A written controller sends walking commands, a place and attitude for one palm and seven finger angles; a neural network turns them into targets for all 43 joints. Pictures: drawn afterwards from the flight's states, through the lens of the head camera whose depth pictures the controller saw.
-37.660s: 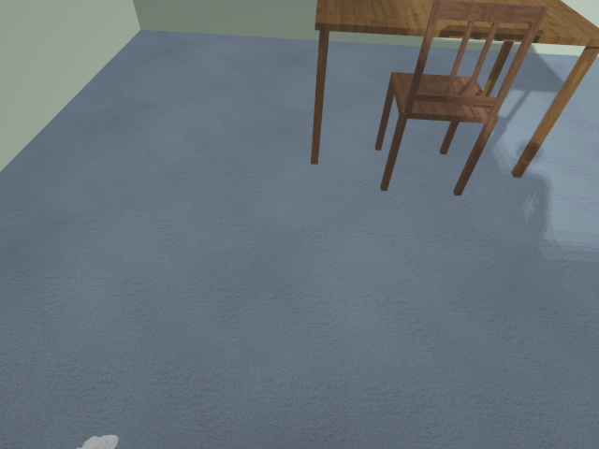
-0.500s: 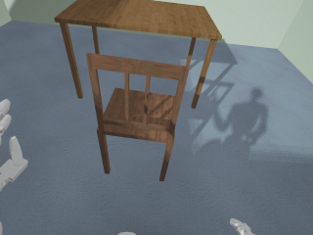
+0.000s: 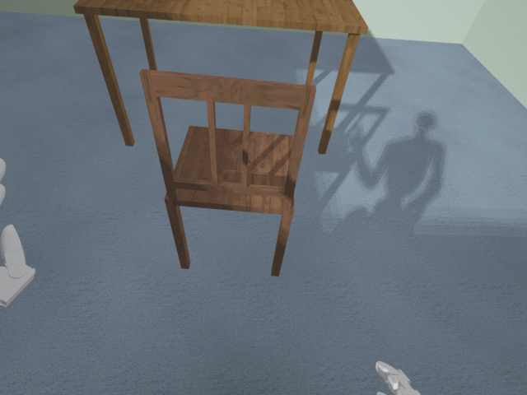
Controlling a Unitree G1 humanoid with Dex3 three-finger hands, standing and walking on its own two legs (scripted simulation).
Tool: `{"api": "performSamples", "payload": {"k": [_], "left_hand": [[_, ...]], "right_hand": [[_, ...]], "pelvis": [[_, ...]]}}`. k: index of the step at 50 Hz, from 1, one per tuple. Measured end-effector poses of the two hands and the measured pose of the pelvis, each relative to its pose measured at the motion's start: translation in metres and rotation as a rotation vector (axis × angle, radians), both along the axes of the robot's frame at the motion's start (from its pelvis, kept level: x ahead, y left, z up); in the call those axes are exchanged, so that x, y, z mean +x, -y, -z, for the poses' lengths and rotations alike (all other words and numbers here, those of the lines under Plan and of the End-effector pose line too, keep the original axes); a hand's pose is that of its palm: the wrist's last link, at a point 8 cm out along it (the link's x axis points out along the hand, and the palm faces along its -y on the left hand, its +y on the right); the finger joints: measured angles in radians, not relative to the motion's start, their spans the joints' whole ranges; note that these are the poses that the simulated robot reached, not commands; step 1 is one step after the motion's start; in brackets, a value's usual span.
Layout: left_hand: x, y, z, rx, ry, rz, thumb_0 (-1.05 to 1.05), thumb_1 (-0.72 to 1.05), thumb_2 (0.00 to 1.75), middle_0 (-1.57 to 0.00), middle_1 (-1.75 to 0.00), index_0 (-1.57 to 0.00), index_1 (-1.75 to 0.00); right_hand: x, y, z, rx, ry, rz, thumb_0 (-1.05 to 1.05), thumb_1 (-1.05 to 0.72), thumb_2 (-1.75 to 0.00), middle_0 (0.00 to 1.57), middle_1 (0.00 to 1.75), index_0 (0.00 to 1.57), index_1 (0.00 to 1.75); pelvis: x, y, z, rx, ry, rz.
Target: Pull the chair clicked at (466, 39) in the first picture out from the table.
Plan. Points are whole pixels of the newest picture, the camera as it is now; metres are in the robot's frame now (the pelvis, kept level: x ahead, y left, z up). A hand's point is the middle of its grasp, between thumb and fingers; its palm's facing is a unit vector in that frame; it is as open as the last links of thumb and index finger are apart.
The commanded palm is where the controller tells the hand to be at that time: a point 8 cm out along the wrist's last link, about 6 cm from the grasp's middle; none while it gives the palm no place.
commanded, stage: stop stepping back and stand still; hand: left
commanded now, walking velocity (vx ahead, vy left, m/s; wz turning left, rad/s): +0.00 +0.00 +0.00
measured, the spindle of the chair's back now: (213, 146) +0.71 +0.17 -0.08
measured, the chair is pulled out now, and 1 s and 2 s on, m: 0.60 0.60 0.60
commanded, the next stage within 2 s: let the arm hang, fingers relaxed in 0.88 s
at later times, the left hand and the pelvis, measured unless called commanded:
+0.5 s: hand (59, 262) +0.22 +0.24 +0.17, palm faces +0.40 -0.81 -0.43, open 7.5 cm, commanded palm +0.16 +0.28 +0.19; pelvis +0.02 -0.02 +0.02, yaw +0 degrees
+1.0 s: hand (80, 240) +0.25 +0.23 +0.16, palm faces +0.37 -0.80 -0.48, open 7.5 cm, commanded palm none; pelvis +0.04 -0.03 +0.02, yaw +0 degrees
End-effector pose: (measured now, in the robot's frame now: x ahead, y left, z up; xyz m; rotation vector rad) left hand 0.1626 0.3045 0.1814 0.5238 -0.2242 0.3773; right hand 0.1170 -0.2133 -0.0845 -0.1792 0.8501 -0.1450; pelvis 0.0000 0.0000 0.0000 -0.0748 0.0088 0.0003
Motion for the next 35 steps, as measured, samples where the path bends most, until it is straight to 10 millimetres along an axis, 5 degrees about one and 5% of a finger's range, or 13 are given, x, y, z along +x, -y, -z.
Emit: {"api": "performSamples", "payload": {"k": [5,10,16,22,31,35], "left_hand": [[0.002,0.019,-0.018,0.059,0.065,0.081,0.01,0.88,0.9,-0.22,-0.3,-0.21,-0.3],[0.0,0.005,-0.034,0.114,0.107,0.044,0.01,0.88,0.9,-0.22,-0.3,-0.21,-0.3],[0.009,-0.009,-0.021,0.045,0.014,-0.071,0.01,0.88,0.9,-0.21,-0.3,-0.21,-0.3],[0.011,0.017,0.0,-0.046,-0.057,-0.042,0.01,0.89,0.9,-0.21,-0.3,-0.2,-0.3],[0.018,0.026,-0.022,0.024,-0.021,-0.049,0.01,0.88,0.9,-0.22,-0.3,-0.21,-0.3],[0.024,0.022,-0.016,0.004,-0.046,-0.086,0.01,0.88,0.9,-0.22,-0.3,-0.21,-0.3]], "right_hand": [[0.006,0.015,0.001,-0.023,0.02,-0.002,0.02,-0.9,-0.89,0.21,0.3,0.2,0.3],[0.018,0.034,-0.013,-0.057,0.073,0.054,0.02,-0.91,-0.89,0.21,0.3,0.2,0.3],[0.038,0.04,-0.023,-0.056,0.119,0.045,0.02,-0.91,-0.9,0.2,0.3,0.2,0.3],[0.057,0.038,-0.031,-0.043,0.147,0.0,0.02,-0.91,-0.9,0.2,0.3,0.2,0.3],[0.081,0.039,-0.033,-0.017,0.173,-0.029,0.02,-0.91,-0.9,0.21,0.3,0.2,0.3],[0.086,0.044,-0.03,-0.006,0.169,-0.017,0.02,-0.91,-0.9,0.21,0.3,0.2,0.3]], "pelvis": [[0.0,0.005,0.003,-0.024,0.02,-0.026],[0.011,0.004,-0.001,0.021,0.022,0.0],[0.018,0.005,-0.012,0.034,0.013,-0.007],[0.021,0.014,-0.016,0.05,0.01,-0.002],[0.03,0.026,-0.018,0.054,0.001,-0.004],[0.035,0.028,-0.019,0.055,-0.004,0.0]]}}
